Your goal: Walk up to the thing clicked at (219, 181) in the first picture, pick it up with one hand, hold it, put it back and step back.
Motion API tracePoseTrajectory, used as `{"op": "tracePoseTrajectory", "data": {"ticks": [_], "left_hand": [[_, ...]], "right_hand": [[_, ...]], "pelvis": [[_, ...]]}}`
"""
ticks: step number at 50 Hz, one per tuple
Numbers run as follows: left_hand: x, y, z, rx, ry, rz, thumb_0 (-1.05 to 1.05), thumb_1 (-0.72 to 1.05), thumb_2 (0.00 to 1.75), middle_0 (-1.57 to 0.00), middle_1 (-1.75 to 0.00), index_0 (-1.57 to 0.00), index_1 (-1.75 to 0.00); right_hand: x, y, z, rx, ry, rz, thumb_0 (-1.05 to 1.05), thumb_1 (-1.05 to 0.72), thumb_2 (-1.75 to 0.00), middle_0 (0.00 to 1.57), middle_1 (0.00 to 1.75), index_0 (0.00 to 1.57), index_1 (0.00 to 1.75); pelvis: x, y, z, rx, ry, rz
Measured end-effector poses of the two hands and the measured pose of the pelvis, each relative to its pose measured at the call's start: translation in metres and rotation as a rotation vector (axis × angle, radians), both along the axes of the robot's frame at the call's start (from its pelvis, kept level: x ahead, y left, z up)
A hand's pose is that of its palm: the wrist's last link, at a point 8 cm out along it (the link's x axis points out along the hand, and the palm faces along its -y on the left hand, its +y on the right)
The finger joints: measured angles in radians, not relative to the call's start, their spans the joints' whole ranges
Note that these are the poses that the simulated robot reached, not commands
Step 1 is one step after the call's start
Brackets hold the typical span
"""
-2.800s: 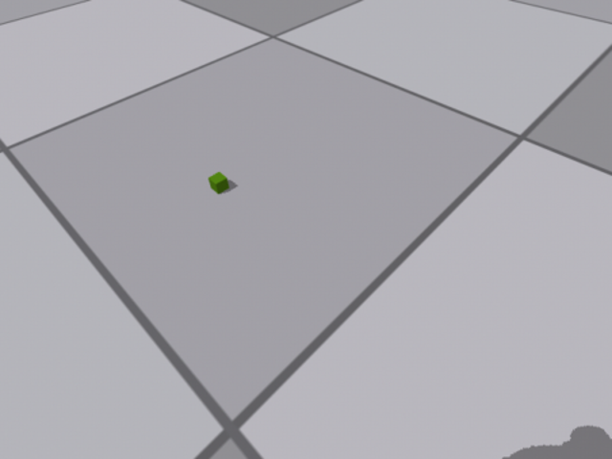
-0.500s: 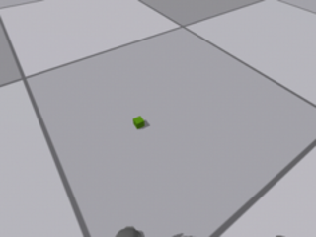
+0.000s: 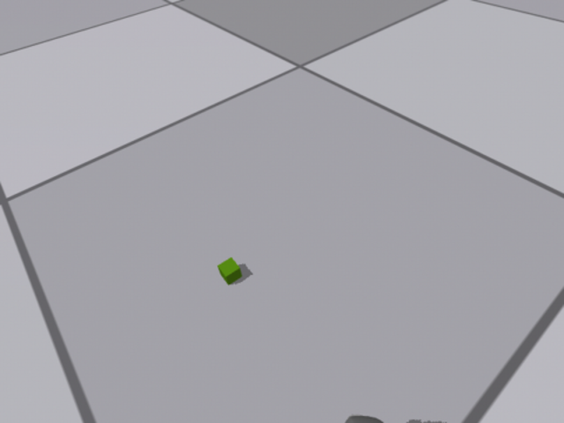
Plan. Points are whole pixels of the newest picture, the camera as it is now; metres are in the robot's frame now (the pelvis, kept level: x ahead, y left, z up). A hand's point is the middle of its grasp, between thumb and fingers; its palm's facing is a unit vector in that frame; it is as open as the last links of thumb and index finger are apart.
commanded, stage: walk up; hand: left
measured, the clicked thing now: (230, 271) +0.81 +0.23 -0.72
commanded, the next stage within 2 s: none
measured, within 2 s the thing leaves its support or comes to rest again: neither
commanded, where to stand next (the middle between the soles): +0.44 +0.00 m, yaw +1 degrees
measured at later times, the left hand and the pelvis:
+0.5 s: hand (114, 404) +0.21 +0.30 -0.15, palm faces -0.04 -0.94 -0.34, open 7.4 cm; pelvis +0.17 +0.02 +0.01, yaw +1 degrees
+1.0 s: hand (161, 289) +0.39 +0.24 -0.10, palm faces -0.02 -0.91 -0.42, open 7.3 cm; pelvis +0.31 -0.03 +0.01, yaw +1 degrees
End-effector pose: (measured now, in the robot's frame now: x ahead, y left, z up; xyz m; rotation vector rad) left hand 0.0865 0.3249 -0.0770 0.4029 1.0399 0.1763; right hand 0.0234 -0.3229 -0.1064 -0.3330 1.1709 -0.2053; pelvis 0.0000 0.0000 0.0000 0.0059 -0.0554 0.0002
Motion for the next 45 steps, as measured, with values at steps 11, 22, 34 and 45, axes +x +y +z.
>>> {"op": "tracePoseTrajectory", "data": {"ticks": [11, 22, 34, 45], "left_hand": [[0.041, -0.020, 0.012, -0.020, 0.016, 0.043, 0.00, 0.90, 0.90, -0.20, -0.30, -0.21, -0.30], [0.086, 0.018, -0.032, -0.058, 0.142, 0.087, 0.01, 0.90, 0.90, -0.20, -0.30, -0.21, -0.30], [0.198, 0.007, -0.012, -0.066, 0.112, 0.021, 0.01, 0.91, 0.90, -0.20, -0.30, -0.21, -0.30], [0.287, -0.032, 0.007, 0.015, -0.005, 0.025, 0.01, 0.91, 0.90, -0.20, -0.30, -0.21, -0.30]], "right_hand": [[0.107, -0.002, 0.015, 0.029, -0.020, 0.067, 0.01, -0.90, -0.90, 0.20, 0.30, 0.21, 0.30], [0.206, 0.021, 0.033, -0.062, -0.092, 0.090, 0.01, -0.90, -0.90, 0.20, 0.30, 0.21, 0.30], [0.232, 0.015, 0.042, -0.046, -0.027, 0.022, 0.01, -0.90, -0.90, 0.21, 0.30, 0.21, 0.30], [0.297, -0.020, -0.006, 0.015, 0.047, 0.007, 0.01, -0.90, -0.90, 0.20, 0.30, 0.21, 0.30]], "pelvis": [[0.070, -0.009, 0.018, -0.016, 0.010, 0.009], [0.152, 0.022, 0.003, -0.015, 0.006, 0.017], [0.225, 0.014, 0.020, 0.001, 0.001, 0.002], [0.291, -0.024, 0.006, 0.011, -0.008, 0.008]]}}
